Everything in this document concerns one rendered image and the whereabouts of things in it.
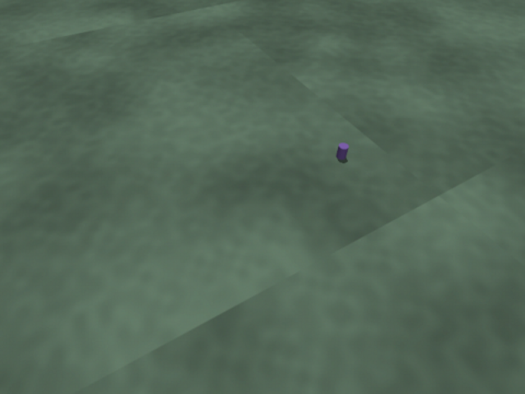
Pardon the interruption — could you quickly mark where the tin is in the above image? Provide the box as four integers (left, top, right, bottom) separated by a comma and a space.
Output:
336, 143, 349, 160

